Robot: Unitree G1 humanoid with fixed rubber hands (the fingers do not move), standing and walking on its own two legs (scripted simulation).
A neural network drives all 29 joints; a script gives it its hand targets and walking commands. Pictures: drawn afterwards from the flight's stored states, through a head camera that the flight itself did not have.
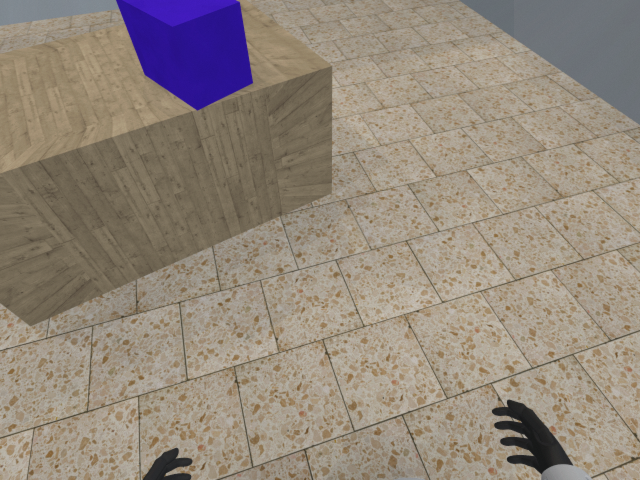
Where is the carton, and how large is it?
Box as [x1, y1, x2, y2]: [116, 0, 252, 110]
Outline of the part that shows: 116,0 144,73 197,110 252,82 240,6 238,1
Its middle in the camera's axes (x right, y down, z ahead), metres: -0.39 -0.60 +1.18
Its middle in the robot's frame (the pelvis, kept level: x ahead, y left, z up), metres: +1.29 +0.39 -0.05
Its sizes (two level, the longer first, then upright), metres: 0.310 0.211 0.234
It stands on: a pedestal, 0.58 m high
